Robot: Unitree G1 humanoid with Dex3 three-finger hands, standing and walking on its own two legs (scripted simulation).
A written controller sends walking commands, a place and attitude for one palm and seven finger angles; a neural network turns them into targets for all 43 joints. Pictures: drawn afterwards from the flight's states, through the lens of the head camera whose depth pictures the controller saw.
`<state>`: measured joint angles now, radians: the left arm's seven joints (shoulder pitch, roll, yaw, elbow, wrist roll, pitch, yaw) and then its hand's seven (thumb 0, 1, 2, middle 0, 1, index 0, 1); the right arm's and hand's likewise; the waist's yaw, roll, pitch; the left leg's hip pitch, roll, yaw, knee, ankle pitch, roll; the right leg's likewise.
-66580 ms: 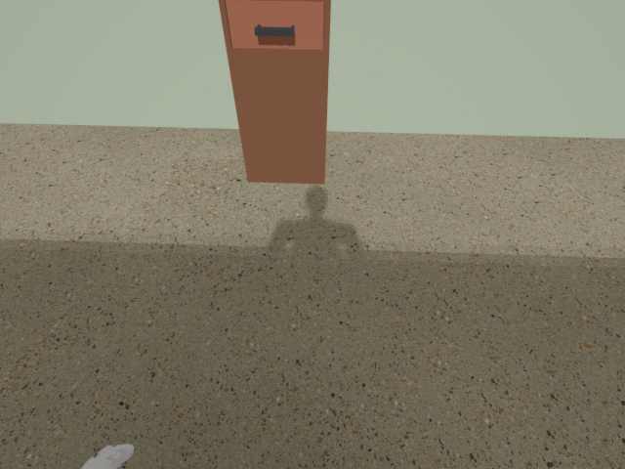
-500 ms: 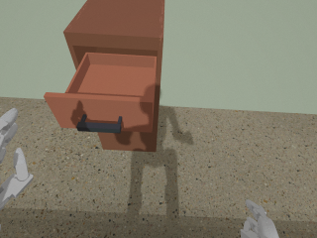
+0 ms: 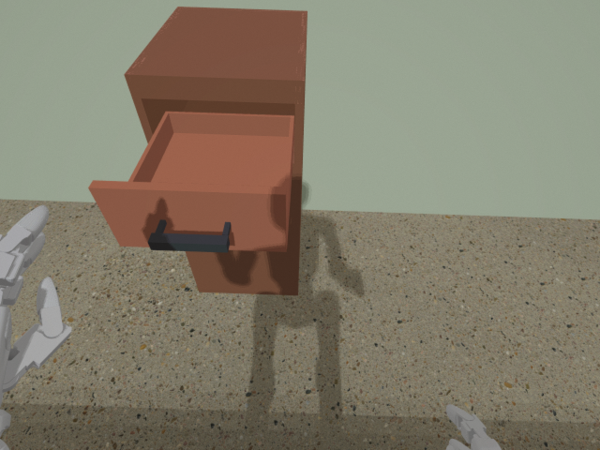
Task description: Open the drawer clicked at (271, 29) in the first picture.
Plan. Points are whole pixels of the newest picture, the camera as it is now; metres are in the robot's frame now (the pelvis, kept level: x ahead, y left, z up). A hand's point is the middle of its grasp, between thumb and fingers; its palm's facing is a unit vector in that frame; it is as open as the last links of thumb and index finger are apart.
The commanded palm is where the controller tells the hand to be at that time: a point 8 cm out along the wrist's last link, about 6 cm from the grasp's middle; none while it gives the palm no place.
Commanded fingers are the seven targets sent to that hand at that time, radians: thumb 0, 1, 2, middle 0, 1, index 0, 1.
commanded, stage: let the arm hang, fingers relaxed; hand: left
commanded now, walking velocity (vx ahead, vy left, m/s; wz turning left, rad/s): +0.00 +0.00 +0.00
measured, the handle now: (192, 234) +0.48 +0.21 -0.03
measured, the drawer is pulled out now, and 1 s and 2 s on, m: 0.30 0.30 0.30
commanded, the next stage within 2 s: look to check the result in 1.08 s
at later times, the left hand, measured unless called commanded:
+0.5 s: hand out of the picture +0.01 +0.21 -0.16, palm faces +0.05 -0.97 -0.24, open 7.1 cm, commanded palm none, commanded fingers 0.00 0.90 0.90 -0.20 -0.30 -0.20 -0.30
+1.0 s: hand out of the picture +0.00 +0.18 -0.16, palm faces +0.04 -0.98 -0.18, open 7.3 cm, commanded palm none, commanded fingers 0.00 0.90 0.90 -0.20 -0.30 -0.20 -0.30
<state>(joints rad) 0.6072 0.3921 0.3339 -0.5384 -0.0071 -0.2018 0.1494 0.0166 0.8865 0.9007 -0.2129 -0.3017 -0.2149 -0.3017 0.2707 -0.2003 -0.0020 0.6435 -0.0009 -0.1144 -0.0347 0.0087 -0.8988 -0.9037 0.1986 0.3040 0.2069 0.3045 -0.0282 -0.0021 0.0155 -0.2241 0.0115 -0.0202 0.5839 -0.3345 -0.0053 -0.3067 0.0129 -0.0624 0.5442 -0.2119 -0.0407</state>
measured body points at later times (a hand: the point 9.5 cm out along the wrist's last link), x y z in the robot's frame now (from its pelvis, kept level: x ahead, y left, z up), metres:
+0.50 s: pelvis +0.00 +0.01 +0.01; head +0.03 +0.01 +0.46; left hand +0.00 +0.26 -0.14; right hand +0.00 -0.21 -0.15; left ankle -0.02 +0.13 -0.73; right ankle +0.05 -0.09 -0.73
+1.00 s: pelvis +0.00 +0.01 +0.01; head +0.01 +0.01 +0.46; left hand +0.00 +0.23 -0.15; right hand -0.04 -0.19 -0.15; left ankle -0.02 +0.13 -0.73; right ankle +0.05 -0.09 -0.73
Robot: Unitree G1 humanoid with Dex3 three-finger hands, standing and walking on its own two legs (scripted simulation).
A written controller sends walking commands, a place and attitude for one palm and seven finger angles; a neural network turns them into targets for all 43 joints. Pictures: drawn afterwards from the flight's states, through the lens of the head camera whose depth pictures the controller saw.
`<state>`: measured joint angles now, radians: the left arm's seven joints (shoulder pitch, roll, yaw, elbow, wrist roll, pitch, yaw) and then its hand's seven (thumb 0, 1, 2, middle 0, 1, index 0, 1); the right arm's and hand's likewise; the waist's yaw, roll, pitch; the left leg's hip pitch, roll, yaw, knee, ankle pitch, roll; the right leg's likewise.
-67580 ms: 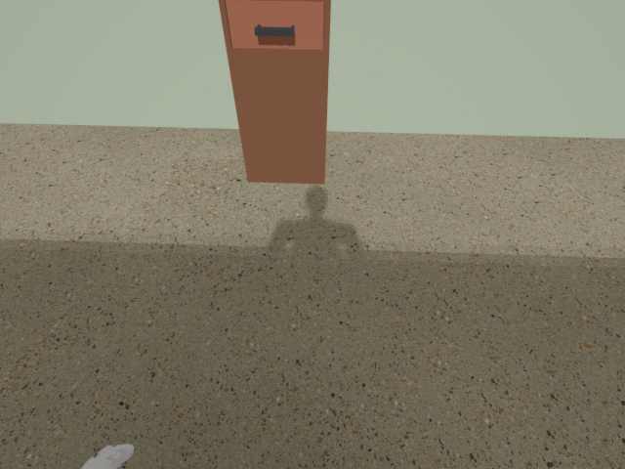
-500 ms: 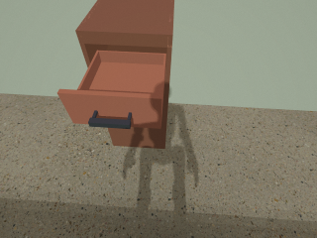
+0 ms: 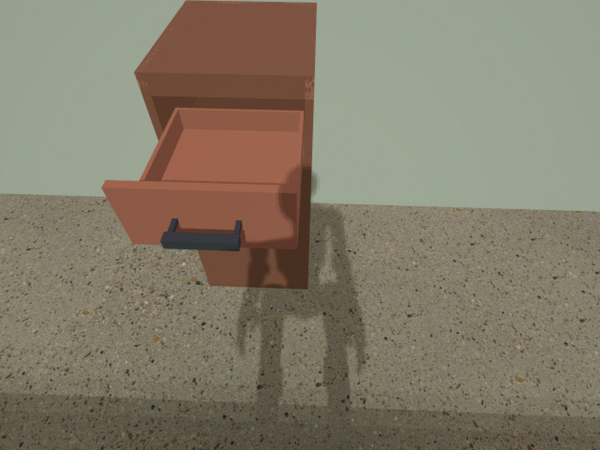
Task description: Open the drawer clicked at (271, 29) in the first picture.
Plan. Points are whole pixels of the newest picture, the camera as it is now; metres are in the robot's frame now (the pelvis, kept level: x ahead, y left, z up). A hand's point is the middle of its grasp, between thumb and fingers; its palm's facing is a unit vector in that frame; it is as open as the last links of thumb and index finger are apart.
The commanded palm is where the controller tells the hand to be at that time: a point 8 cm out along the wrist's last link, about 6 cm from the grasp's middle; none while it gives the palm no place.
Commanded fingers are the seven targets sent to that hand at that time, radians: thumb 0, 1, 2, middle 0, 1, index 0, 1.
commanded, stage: let the arm hang, fingers relaxed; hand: left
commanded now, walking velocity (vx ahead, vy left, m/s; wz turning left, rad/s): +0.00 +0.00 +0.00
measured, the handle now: (203, 232) +0.48 +0.21 -0.04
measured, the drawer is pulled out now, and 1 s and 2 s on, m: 0.30 0.30 0.30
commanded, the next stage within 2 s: look to check the result in 0.08 s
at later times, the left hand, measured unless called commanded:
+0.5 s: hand out of the picture +0.00 +0.16 -0.17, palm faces +0.06 -0.98 -0.19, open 7.4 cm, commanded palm none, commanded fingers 0.00 0.90 0.90 -0.20 -0.30 -0.20 -0.30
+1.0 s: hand out of the picture +0.01 +0.16 -0.17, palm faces +0.05 -0.98 -0.19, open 7.3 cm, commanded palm none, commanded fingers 0.00 0.90 0.90 -0.20 -0.30 -0.20 -0.30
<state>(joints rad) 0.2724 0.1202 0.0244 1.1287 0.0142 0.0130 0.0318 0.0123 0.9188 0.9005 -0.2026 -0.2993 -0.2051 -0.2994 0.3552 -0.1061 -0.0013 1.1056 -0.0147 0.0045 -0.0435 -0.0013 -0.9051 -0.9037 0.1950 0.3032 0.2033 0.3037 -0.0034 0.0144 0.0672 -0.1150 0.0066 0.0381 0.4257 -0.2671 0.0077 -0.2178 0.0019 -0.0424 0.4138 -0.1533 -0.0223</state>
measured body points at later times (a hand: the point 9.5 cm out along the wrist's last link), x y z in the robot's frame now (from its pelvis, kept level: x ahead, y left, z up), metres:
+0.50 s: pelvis +0.01 +0.00 +0.00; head +0.03 -0.01 +0.45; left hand +0.00 +0.21 -0.16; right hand -0.02 -0.20 -0.17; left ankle -0.02 +0.11 -0.74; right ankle +0.05 -0.11 -0.74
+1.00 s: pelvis +0.02 -0.01 +0.00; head +0.04 -0.01 +0.45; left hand +0.01 +0.21 -0.16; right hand -0.02 -0.21 -0.16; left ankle -0.02 +0.11 -0.74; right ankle +0.05 -0.11 -0.74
